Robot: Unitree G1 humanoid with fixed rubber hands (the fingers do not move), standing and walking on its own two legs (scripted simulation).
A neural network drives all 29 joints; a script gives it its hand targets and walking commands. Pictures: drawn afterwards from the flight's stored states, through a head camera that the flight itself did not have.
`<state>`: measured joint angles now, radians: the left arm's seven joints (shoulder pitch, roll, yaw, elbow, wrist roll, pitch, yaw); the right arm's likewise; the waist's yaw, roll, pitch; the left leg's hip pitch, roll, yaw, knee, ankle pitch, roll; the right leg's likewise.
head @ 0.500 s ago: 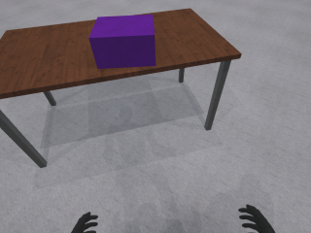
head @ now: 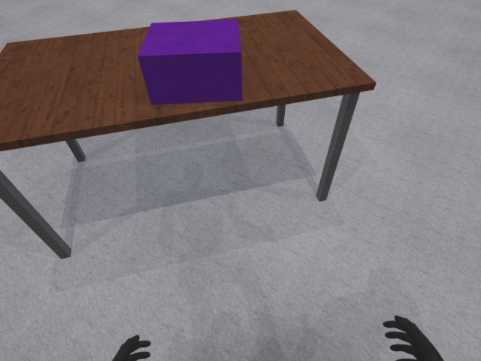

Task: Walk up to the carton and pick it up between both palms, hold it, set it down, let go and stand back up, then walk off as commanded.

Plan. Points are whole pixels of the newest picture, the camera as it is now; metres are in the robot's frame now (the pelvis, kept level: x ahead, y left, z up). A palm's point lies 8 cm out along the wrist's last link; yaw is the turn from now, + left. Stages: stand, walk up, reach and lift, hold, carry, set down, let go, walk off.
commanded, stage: stand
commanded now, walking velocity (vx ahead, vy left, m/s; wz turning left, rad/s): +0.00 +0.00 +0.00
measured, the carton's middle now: (195, 60) +1.03 +0.15 +0.02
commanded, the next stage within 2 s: none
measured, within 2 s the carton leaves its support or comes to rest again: neither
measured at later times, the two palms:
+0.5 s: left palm out of the picture +0.13 +0.24 -0.10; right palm out of the picture +0.15 -0.27 -0.07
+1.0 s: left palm out of the picture +0.13 +0.24 -0.10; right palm out of the picture +0.15 -0.27 -0.07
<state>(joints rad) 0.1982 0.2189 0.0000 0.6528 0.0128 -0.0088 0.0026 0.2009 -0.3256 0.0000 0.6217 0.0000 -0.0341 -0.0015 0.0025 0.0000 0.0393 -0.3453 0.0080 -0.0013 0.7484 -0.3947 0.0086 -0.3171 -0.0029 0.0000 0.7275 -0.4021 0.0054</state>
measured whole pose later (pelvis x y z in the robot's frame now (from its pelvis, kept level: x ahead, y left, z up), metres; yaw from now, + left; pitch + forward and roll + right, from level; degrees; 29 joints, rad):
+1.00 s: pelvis +0.00 +0.00 +0.00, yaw +0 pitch -1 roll -1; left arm 0.20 0.23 0.00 0.70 0.01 -0.01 0.00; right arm 0.20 -0.34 0.00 0.64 0.00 -0.04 0.00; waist 0.00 0.00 0.04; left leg -0.35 0.01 0.00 0.75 -0.39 0.01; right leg -0.32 0.00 0.00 0.73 -0.40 0.00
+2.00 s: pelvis -0.01 +0.00 +0.00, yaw +0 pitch -1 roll +0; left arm 0.20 0.23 0.00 0.76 0.01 -0.01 0.01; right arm 0.20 -0.34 0.00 0.70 0.00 -0.04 0.00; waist 0.00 0.00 0.04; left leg -0.34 0.01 0.00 0.74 -0.38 0.01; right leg -0.32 0.00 0.00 0.73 -0.39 0.00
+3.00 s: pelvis -0.02 -0.02 +0.01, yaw +0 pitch -2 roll +1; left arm 0.20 0.23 0.00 0.82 0.01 -0.02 0.00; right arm 0.20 -0.34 0.00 0.80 0.00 -0.04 0.00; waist 0.00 0.00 0.04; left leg -0.31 0.01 0.00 0.66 -0.32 -0.02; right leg -0.32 0.00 0.00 0.71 -0.37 -0.02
